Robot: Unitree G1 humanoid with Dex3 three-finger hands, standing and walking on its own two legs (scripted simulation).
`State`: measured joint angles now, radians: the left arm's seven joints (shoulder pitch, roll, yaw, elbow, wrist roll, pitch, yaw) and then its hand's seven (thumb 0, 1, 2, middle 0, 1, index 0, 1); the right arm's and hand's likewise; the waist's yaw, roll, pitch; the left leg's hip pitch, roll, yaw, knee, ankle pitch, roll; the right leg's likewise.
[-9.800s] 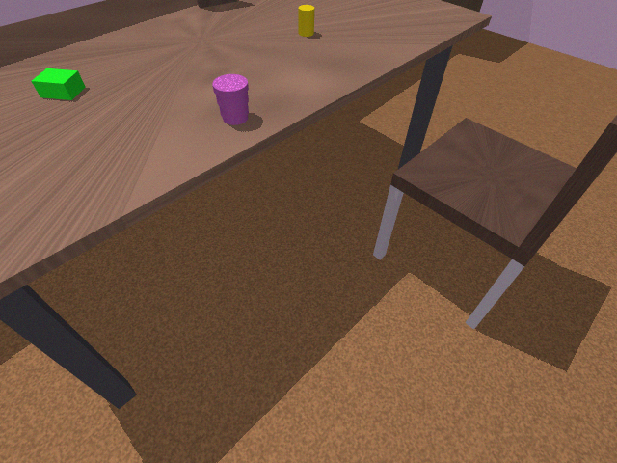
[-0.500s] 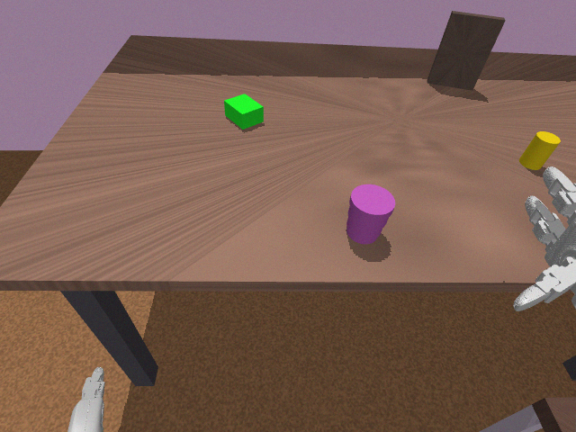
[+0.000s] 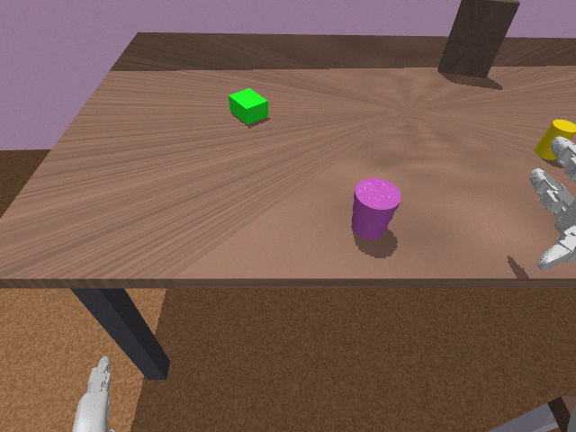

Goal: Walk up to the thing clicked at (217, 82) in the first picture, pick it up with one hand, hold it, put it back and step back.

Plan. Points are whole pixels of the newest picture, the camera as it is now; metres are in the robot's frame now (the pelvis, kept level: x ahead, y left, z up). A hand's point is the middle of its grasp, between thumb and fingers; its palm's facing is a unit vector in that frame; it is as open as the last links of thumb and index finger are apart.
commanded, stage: go down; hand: right
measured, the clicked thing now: (372, 211) +0.47 -0.15 +0.02
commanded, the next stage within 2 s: approach in 1.78 s
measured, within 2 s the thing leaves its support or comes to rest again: neither
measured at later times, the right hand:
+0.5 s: hand (541, 185) +0.39 -0.33 +0.16, palm faces +0.09 +1.00 +0.00, open 17.6 cm
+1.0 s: hand (535, 170) +0.42 -0.34 +0.16, palm faces +0.09 +1.00 +0.02, open 17.7 cm
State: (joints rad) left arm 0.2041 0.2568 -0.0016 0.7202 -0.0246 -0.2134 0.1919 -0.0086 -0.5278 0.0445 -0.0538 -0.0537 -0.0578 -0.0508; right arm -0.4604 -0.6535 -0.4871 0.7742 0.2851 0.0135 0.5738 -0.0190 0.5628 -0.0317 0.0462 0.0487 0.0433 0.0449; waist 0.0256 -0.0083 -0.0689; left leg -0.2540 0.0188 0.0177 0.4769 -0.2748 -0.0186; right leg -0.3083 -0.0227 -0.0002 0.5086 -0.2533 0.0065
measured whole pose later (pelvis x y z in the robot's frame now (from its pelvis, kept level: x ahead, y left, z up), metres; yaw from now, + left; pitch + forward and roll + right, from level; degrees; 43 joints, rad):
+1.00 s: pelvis +0.01 -0.01 -0.01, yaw +1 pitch +9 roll +2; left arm 0.22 0.27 -0.04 0.64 0.00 -0.22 0.18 -0.01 -0.53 0.05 -0.05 -0.05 -0.05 -0.05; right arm -0.73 -0.80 -0.54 1.08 0.20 -0.07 0.57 -0.02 0.59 -0.03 0.05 0.05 0.04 0.04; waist 0.08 0.00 -0.08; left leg -0.41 0.00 0.00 0.54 -0.30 -0.03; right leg -0.47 -0.04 -0.01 0.62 -0.31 0.00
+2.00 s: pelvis +0.00 -0.01 -0.01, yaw +1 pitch +10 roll +2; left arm 0.23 0.26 -0.04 0.61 0.00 -0.23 0.17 -0.01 -0.53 0.05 -0.05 -0.05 -0.05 -0.05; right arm -0.76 -0.81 -0.52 1.11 0.19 -0.08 0.57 -0.02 0.61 -0.04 0.04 0.05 0.04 0.05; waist 0.09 0.00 -0.09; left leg -0.44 0.00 0.00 0.57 -0.30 -0.03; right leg -0.51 -0.04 -0.01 0.66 -0.32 0.00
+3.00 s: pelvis -0.03 -0.01 -0.06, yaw +3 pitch +17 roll +2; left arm 0.35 0.24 0.05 0.25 0.03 -0.11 0.01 -0.01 -0.51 0.02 -0.05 -0.05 -0.07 -0.04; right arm -0.84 -0.42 -0.37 1.07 0.07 -0.28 0.12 -0.02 0.61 -0.03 0.02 0.05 0.02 0.04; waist 0.16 0.00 -0.11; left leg -0.79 -0.01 -0.01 0.92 -0.42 -0.02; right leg -0.84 -0.06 -0.01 0.96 -0.41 0.00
